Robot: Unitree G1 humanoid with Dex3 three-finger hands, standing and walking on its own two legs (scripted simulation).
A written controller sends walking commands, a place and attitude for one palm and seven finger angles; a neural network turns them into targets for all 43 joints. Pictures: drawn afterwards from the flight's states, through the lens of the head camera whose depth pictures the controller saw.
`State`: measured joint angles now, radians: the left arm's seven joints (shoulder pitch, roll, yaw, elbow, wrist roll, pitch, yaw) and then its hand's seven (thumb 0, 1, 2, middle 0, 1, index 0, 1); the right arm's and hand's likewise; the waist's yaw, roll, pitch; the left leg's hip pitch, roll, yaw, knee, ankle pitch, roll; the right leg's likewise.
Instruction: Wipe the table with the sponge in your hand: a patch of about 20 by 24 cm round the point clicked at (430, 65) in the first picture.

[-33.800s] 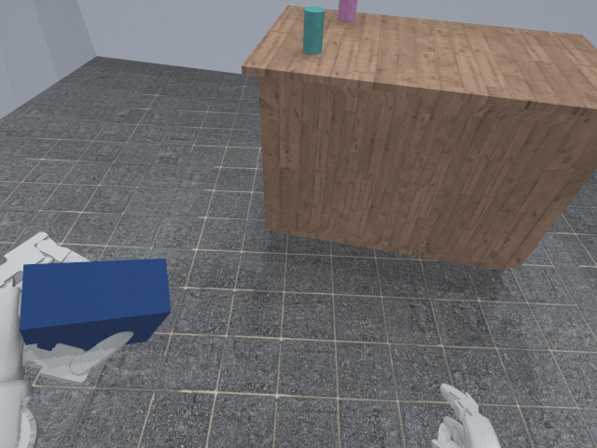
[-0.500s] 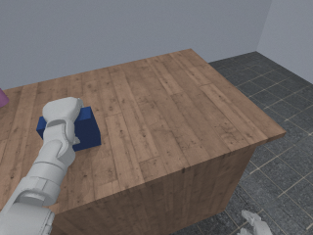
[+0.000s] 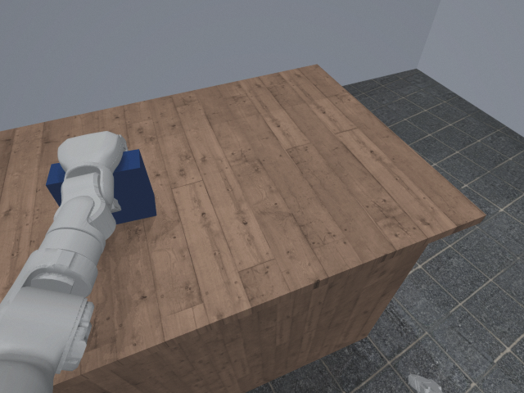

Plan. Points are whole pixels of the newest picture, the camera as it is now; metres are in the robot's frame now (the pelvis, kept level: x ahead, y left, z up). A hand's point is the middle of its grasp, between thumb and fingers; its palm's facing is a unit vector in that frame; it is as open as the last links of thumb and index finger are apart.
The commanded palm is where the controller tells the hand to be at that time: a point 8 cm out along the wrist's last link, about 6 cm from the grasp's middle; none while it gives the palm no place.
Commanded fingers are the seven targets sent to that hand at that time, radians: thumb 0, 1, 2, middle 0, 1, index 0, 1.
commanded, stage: slide back across to the first lane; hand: left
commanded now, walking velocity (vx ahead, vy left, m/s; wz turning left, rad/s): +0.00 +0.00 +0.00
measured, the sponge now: (110, 198) +0.41 +0.29 +0.07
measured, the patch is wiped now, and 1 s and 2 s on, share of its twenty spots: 0.95 0.95 0.95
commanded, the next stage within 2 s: wipe back along the first lane in 0.64 s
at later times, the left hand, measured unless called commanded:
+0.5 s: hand (64, 194) +0.38 +0.34 +0.11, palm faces -0.04 -0.04 -1.00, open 9.4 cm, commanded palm +0.36 +0.33 +0.17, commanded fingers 0.00 0.10 1.30 -1.20 -1.60 -1.20 -1.60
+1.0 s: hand (62, 205) +0.36 +0.33 +0.11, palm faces -0.03 -0.03 -1.00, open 9.4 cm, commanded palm +0.33 +0.32 +0.15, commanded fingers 0.00 0.10 1.30 -1.20 -1.60 -1.20 -1.60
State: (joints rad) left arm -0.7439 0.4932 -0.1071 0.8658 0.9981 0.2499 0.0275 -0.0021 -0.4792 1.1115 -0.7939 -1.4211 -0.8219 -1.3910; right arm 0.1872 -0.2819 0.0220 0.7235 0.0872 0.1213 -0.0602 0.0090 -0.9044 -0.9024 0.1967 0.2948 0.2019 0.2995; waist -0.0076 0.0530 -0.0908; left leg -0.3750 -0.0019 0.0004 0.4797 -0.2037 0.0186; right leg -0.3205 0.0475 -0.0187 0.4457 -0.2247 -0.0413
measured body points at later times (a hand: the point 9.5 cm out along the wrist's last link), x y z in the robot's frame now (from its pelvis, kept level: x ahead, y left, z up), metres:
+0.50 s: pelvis +0.02 +0.02 +0.00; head +0.03 +0.00 +0.45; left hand +0.38 +0.33 +0.17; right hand +0.22 -0.22 -0.10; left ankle +0.02 +0.11 -0.74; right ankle +0.00 -0.10 -0.74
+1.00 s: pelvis +0.02 +0.01 +0.01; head +0.03 -0.02 +0.45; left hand +0.36 +0.33 +0.16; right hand +0.19 -0.23 -0.11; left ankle +0.02 +0.11 -0.74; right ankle +0.00 -0.10 -0.74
